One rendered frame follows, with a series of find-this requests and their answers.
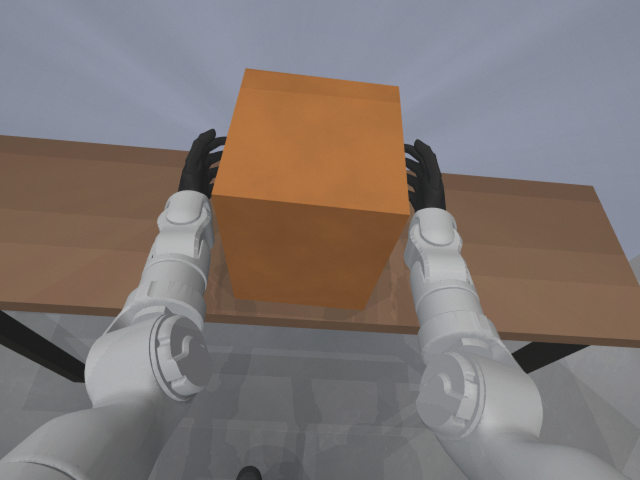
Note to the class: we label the robot right forearm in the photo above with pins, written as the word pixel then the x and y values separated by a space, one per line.
pixel 445 299

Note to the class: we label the robot left forearm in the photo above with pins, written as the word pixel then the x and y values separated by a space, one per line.
pixel 176 272

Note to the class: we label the table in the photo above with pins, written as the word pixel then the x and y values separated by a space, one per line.
pixel 78 220

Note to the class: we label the left robot hand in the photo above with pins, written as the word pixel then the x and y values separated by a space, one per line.
pixel 196 174

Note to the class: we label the robot right upper arm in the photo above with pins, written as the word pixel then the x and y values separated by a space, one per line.
pixel 487 416

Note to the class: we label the carton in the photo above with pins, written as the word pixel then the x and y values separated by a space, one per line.
pixel 311 192

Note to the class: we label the right robot hand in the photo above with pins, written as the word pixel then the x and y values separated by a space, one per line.
pixel 428 185

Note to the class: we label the robot left upper arm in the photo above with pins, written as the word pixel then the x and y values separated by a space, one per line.
pixel 141 380

